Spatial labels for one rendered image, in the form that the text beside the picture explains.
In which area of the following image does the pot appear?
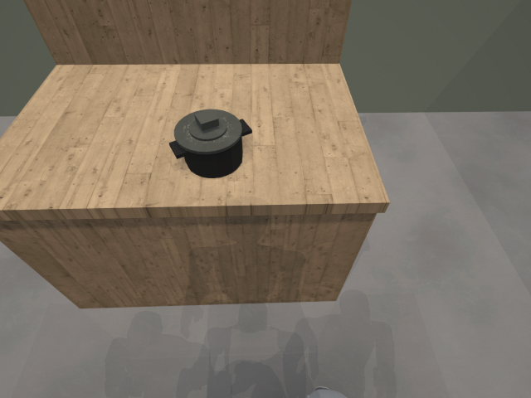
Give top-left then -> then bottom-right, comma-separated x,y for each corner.
169,119 -> 252,178

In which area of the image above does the lid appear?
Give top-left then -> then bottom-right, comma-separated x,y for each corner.
174,109 -> 242,154

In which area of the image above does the table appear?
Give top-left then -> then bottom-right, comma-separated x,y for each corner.
0,0 -> 390,308

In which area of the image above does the knob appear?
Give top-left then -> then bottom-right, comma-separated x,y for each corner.
194,109 -> 219,131

